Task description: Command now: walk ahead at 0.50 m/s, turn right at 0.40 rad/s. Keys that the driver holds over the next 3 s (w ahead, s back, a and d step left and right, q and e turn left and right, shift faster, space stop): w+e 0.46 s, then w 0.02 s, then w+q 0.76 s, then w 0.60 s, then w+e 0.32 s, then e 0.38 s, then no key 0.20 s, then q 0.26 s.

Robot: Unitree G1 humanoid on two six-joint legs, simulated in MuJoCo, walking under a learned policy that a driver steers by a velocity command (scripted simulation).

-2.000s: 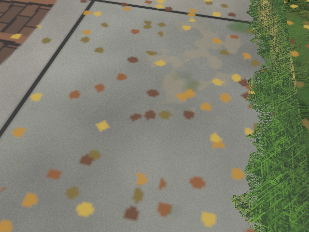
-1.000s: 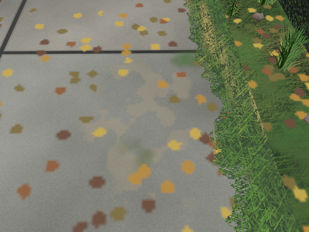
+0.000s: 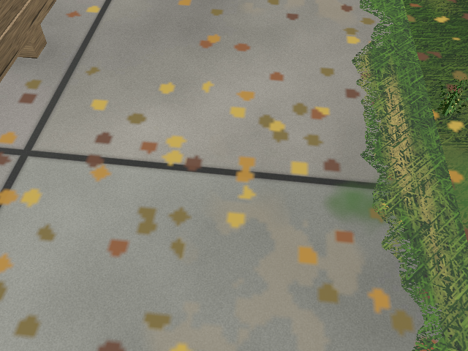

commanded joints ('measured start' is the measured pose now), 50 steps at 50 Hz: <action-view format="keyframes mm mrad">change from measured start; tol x32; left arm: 1 -23 71 28 -89 0 4 3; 50 -87 117 19 -136 12 -67 -11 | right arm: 1 74 -102 -36 -2 -9 -15 -2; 42 -150 -85 -14 -30 29 -2 43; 50 297 -225 -78 14 30 14 17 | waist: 1 -41 155 -43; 15 -90 72 68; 21 16 -282 -352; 41 62 -2 70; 50 -157 173 -353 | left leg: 1 237 279 -275 -298 32 172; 14 364 292 86 -326 239 120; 19 310 231 185 229 733 32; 21 -348 -46 8 873 -437 -69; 22 -452 6 -147 918 -399 -43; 36 -298 112 -84 218 319 -44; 43 -369 47 -45 73 158 29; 47 151 -55 -5 39 91 133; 49 764 344 -881 -116 -42 422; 50 737 310 -787 -156 -146 360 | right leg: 1 -251 -106 45 31 91 9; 15 -268 -70 -74 -480 334 -49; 19 231 87 -164 -559 262 -152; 22 744 -309 727 -861 -34 -379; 29 225 -172 177 -932 531 -268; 40 413 -193 -75 -993 500 -174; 46 534 -202 -153 -591 1228 -104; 47 397 -167 -181 -367 1147 -66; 49 -279 130 -24 260 -159 31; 50 -392 51 87 303 -122 3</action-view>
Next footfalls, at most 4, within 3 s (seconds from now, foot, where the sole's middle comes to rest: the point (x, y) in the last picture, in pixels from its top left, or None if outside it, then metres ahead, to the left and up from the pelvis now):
0.38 right None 0.34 -0.18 -0.77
0.94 left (265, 276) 0.70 -0.06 -0.77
1.40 right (327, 208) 0.97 -0.28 -0.77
1.92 left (247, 150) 1.22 0.00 -0.77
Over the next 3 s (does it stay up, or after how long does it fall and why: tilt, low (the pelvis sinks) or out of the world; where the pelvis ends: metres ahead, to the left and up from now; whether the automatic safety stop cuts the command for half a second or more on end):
stays up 1.42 -0.11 0.00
